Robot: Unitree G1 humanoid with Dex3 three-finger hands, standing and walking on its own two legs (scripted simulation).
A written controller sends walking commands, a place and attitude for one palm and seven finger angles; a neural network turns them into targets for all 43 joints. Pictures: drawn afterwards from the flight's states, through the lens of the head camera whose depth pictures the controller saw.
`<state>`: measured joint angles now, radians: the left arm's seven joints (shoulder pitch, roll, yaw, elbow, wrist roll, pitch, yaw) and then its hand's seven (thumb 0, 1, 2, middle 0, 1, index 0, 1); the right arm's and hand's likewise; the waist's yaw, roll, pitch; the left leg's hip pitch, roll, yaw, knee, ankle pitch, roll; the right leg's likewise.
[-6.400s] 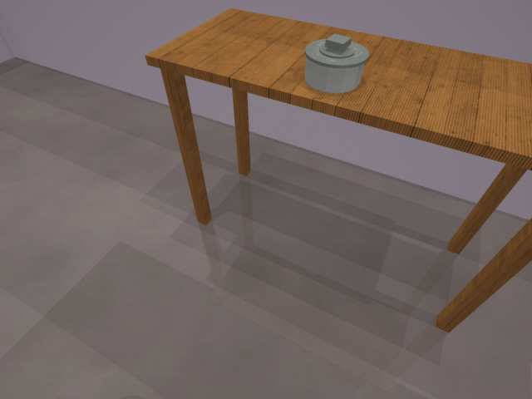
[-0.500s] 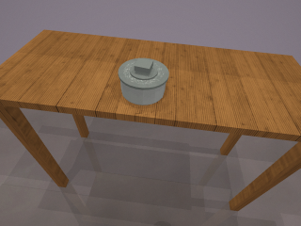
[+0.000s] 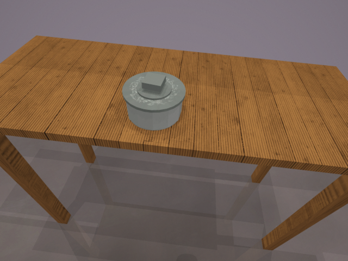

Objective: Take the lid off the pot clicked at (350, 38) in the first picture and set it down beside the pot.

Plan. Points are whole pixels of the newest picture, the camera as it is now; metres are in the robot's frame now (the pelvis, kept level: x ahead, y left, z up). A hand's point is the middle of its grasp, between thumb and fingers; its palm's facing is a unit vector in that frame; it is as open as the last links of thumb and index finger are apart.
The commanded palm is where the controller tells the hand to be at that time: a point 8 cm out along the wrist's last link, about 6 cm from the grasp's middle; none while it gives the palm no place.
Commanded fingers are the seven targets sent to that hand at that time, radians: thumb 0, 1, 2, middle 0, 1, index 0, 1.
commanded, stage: come to a stop and stand still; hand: left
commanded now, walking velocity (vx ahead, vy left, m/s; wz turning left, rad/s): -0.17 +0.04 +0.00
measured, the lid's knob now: (154, 81) +0.49 +0.09 +0.17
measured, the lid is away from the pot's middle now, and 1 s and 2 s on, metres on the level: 0.00 0.00 0.00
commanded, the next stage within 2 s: look again from close up in 0.90 s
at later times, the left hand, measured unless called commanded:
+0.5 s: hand out of the picture +0.04 +0.18 -0.17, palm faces +0.04 -0.97 -0.24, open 7.4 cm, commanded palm none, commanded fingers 0.00 0.90 0.90 -0.20 -0.30 -0.20 -0.30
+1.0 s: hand out of the picture +0.00 +0.19 -0.16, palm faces -0.02 -0.97 -0.24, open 7.4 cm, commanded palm none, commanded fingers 0.00 0.90 0.90 -0.20 -0.30 -0.20 -0.30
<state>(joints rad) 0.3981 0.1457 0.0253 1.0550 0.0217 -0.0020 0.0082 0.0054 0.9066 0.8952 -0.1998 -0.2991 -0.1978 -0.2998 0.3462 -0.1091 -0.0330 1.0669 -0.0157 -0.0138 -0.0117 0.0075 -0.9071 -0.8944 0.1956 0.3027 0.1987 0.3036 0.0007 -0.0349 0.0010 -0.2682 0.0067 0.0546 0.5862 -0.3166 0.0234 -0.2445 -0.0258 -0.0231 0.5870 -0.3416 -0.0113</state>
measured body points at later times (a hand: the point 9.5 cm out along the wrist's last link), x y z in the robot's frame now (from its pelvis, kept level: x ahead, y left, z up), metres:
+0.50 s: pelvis +0.00 +0.00 +0.00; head +0.03 +0.00 +0.45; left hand +0.04 +0.23 -0.15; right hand +0.08 -0.25 -0.14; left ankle +0.00 +0.10 -0.73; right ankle -0.02 -0.13 -0.73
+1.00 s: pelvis -0.02 +0.00 +0.00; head +0.00 -0.01 +0.45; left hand +0.00 +0.24 -0.14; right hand -0.01 -0.24 -0.15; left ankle +0.00 +0.10 -0.73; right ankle -0.02 -0.13 -0.73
